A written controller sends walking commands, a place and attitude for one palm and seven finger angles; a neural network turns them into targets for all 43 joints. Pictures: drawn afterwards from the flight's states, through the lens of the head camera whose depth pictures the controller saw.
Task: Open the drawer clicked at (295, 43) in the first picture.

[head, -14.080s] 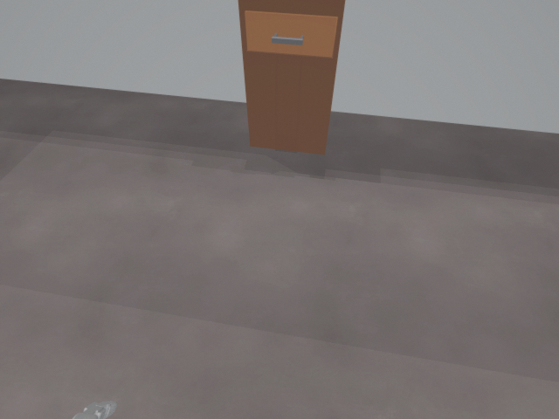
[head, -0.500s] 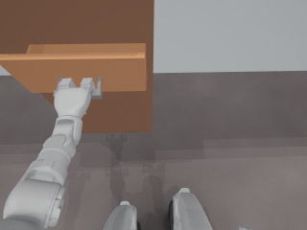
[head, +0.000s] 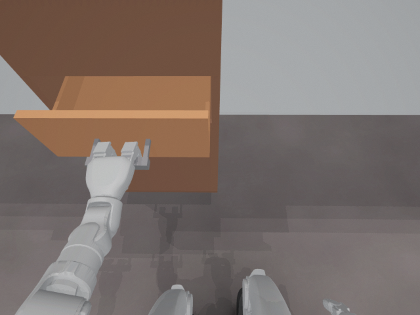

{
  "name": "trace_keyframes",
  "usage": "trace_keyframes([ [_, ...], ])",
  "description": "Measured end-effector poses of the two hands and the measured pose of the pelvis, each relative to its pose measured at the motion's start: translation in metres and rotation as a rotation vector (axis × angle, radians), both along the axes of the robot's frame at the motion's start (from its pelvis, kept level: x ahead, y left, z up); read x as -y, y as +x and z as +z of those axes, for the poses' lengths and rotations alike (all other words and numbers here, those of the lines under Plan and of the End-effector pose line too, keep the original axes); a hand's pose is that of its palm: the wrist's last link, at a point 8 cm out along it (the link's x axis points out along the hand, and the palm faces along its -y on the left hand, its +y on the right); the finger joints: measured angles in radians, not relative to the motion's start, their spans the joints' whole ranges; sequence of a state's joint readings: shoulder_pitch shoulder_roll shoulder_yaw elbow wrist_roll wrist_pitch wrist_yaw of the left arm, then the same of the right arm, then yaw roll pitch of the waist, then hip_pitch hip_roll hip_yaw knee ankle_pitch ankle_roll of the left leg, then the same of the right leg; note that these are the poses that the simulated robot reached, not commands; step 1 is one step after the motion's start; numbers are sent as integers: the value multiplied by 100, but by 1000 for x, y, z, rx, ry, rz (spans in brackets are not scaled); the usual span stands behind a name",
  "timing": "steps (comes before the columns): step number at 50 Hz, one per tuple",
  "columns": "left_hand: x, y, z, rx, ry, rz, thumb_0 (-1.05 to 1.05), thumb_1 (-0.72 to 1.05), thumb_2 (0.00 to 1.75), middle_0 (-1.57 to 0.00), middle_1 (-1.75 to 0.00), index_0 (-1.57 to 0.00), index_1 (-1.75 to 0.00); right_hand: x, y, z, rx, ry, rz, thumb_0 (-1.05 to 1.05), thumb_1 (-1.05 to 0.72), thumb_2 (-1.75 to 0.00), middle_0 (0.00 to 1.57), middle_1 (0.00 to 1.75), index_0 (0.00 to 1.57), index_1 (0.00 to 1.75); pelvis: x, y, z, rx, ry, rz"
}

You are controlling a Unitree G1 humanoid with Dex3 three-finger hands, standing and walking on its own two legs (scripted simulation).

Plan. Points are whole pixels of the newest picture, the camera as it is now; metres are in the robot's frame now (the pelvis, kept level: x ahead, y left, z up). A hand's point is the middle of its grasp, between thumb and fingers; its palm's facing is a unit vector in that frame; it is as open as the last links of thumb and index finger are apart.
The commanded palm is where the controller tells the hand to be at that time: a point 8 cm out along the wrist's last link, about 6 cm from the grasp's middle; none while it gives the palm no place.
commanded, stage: pull the drawer open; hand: left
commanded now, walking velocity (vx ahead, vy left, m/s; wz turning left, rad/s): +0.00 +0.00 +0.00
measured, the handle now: (120, 153) +0.44 +0.21 -0.04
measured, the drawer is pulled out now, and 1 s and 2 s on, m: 0.11 0.23 0.30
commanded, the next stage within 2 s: open the thumb to release the handle in 1.84 s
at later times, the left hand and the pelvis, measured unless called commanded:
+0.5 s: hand (117, 210) +0.32 +0.20 -0.06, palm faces -0.04 -0.04 -1.00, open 5.5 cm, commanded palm +0.29 +0.20 -0.01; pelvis +0.00 -0.01 +0.00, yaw +0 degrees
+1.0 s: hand (112, 239) +0.26 +0.20 -0.06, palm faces -0.03 -0.05 -1.00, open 5.5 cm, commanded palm +0.23 +0.21 -0.01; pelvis +0.00 -0.02 +0.00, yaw +0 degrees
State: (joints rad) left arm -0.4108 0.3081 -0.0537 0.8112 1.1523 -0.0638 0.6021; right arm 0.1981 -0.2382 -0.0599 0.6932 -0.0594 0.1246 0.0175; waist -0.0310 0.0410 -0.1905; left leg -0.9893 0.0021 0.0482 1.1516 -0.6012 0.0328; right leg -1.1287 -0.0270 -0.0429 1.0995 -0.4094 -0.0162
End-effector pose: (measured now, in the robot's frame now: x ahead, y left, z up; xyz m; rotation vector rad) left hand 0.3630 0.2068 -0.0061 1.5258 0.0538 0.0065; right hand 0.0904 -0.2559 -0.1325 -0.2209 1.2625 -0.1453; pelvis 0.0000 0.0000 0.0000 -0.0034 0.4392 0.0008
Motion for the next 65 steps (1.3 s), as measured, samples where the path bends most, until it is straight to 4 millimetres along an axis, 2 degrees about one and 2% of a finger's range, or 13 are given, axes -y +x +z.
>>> trace_keyframes([
  [32,4,-76,1,-19,10,61,2,73,82,-30,-135,-41,-135,-1,48,13,180,11,52,1,-90,-90,20,30,20,30,9,-1,4,57,13,-4],
  [57,6,-136,1,-17,1,91,2,72,82,-29,-135,-42,-135,2,80,15,283,16,89,1,-90,-90,20,30,20,30,18,1,-2,69,24,-13],
  [65,6,-161,3,-33,-15,101,3,72,80,-30,-135,-42,-135,-1,89,15,318,26,111,1,-90,-90,20,30,20,30,20,2,-5,69,30,-19],
])
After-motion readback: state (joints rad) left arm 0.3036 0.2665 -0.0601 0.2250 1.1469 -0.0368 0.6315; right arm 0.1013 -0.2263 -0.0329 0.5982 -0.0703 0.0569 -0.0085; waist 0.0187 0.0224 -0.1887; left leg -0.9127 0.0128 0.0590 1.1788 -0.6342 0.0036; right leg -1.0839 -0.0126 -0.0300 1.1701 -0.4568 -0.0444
